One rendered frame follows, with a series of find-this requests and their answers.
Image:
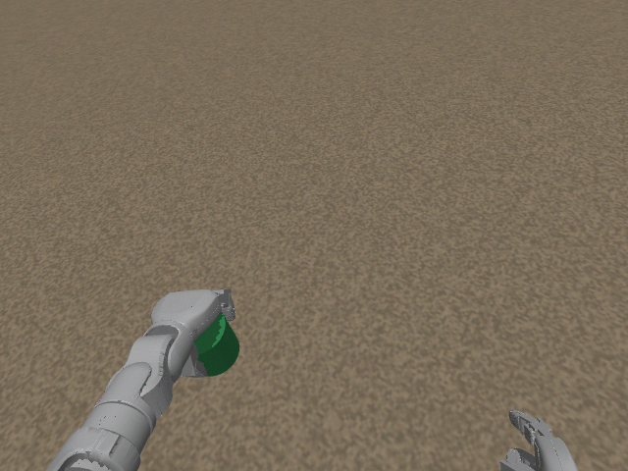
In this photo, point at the left robot arm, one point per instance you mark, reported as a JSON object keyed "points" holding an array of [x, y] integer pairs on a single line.
{"points": [[119, 425]]}

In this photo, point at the left robot hand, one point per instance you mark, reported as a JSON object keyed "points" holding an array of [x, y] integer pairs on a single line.
{"points": [[195, 309]]}

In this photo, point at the tin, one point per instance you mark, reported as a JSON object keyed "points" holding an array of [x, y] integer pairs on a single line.
{"points": [[217, 347]]}

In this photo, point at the right robot hand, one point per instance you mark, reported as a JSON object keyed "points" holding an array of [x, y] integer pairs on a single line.
{"points": [[551, 454]]}

